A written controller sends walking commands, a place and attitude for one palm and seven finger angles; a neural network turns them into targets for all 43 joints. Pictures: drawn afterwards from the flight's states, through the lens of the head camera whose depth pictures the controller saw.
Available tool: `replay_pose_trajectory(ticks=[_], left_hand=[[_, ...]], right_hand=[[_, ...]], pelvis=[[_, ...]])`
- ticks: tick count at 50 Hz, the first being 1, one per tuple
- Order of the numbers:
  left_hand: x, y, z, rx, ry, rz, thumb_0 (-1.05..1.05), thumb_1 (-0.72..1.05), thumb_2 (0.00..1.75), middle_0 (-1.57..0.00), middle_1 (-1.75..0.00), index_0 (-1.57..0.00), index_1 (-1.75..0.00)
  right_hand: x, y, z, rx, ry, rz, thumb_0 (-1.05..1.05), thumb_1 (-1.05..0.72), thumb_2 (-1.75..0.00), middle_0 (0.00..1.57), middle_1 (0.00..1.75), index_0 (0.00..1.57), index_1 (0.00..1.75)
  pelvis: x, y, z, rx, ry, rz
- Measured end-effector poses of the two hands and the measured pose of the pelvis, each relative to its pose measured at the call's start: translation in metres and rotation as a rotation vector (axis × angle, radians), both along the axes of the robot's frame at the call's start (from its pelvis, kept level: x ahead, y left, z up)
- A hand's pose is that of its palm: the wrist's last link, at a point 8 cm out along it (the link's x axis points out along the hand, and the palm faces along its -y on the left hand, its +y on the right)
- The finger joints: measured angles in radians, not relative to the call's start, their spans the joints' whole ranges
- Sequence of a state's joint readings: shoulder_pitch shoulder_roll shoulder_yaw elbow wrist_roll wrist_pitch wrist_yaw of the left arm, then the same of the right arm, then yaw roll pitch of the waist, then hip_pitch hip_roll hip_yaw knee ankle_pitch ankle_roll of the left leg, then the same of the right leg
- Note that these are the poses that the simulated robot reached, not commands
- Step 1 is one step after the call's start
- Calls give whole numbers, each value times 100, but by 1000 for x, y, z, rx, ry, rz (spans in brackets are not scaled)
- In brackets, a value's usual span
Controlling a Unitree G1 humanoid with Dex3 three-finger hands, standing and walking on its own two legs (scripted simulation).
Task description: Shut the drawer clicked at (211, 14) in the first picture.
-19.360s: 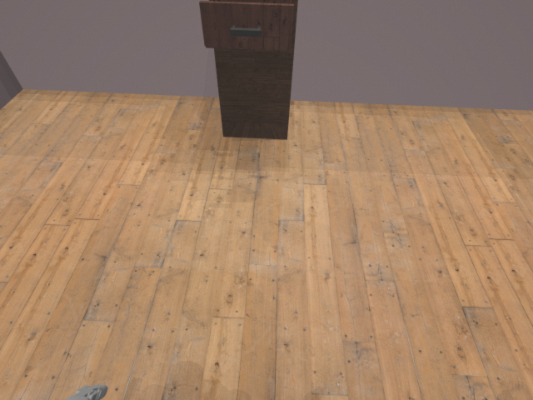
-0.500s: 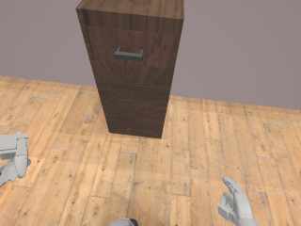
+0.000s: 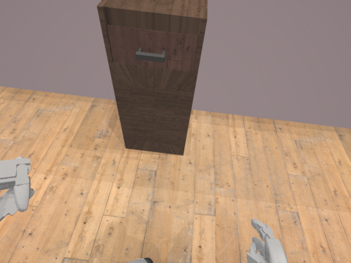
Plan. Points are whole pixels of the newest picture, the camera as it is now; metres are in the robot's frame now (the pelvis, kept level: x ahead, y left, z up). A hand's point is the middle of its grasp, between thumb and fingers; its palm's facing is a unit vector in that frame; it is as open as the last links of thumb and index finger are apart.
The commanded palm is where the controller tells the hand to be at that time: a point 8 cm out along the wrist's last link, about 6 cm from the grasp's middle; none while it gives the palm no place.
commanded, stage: stop stepping back and stand still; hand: left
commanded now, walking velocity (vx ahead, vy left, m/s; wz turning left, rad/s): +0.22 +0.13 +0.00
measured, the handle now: (151, 54) +0.85 +0.17 +0.00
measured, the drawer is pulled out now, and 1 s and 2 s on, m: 0.00 0.00 0.00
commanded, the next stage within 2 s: let the arm hang, fingers relaxed in 0.56 s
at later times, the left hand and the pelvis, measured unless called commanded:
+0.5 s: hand out of the picture +0.13 +0.26 +0.16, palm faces +0.39 -0.83 -0.39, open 3.2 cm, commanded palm +0.09 +0.30 +0.18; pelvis -0.04 +0.02 +0.00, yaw +1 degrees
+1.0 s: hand out of the picture -0.02 +0.20 -0.18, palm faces +0.11 -0.98 -0.18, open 3.3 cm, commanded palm none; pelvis -0.04 +0.01 +0.00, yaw +3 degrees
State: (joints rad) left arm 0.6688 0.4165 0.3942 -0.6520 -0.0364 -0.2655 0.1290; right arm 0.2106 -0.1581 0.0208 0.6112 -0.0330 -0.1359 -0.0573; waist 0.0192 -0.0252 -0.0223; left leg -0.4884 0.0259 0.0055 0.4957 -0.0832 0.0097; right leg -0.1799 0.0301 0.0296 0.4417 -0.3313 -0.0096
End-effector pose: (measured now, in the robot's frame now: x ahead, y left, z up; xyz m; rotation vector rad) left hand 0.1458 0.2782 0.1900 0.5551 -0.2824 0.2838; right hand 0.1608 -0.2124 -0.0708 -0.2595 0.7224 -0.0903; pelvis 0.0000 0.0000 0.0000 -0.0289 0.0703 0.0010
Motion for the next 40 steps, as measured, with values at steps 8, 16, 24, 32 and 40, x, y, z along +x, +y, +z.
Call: replay_pose_trajectory(ticks=[8, 16, 24, 32, 40], left_hand=[[-14, 11, -9, -69, 17, 17, 1, 88, 90, -140, -160, -141, -160], [-29, 20, -10, -77, 9, 43, 2, 88, 90, -140, -160, -141, -160], [-52, 21, -10, -81, -14, 45, 1, 88, 90, -140, -160, -141, -160], [-39, 30, -12, -91, -8, 93, 2, 88, 90, -140, -160, -141, -160], [-24, 43, -182, -266, 658, 170, 0, 89, 90, -134, -154, -135, -154]], right_hand=[[-38, -18, 2, -32, 7, -107, 1, -91, -90, 21, 30, 20, 30], [-48, -16, 19, -61, -52, -93, 1, -91, -90, 20, 30, 20, 30], [-42, -5, 12, -52, -59, -47, 1, -91, -90, 20, 30, 20, 30], [-38, 18, 13, -13, -64, -19, 1, -91, -90, 20, 30, 20, 30], [-53, 2, -41, 28, 147, 24, 1, -91, -90, 21, 30, 20, 30]], pelvis=[[-13, 8, 2, -4, -57, 12], [-29, 12, 7, 12, -71, 22], [-37, 16, 1, -28, -91, 24], [-39, 18, 6, 10, -87, 29], [-42, 24, -12, -28, -94, 69]])
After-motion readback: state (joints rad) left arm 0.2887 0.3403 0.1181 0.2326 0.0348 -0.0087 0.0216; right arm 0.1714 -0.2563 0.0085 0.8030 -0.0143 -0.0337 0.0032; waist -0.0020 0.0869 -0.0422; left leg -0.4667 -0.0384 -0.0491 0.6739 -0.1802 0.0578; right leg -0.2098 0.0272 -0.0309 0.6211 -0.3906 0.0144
